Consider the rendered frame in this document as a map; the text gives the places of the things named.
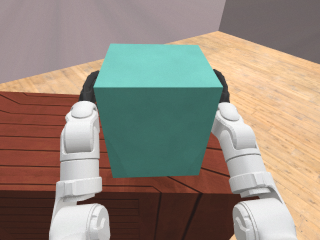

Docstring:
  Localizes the right robot hand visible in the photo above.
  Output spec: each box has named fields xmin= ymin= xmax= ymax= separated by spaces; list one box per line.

xmin=213 ymin=69 xmax=230 ymax=103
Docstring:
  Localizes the robot left forearm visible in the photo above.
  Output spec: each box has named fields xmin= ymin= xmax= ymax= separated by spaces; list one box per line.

xmin=49 ymin=101 xmax=102 ymax=240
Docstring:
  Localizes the left robot hand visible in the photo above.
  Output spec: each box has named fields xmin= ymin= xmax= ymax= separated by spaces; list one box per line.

xmin=78 ymin=70 xmax=100 ymax=109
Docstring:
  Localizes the robot right upper arm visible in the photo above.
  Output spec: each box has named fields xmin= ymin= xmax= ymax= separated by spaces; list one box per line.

xmin=232 ymin=197 xmax=298 ymax=240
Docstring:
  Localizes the pedestal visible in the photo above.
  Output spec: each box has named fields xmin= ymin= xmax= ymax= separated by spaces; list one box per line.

xmin=0 ymin=91 xmax=260 ymax=240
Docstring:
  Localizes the carton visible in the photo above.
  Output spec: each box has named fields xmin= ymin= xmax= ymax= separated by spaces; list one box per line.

xmin=93 ymin=43 xmax=223 ymax=178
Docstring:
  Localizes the robot right forearm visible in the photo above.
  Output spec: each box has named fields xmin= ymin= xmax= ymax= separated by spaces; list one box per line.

xmin=211 ymin=102 xmax=297 ymax=236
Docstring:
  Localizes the robot left upper arm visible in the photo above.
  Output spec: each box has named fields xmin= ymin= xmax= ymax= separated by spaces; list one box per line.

xmin=49 ymin=203 xmax=111 ymax=240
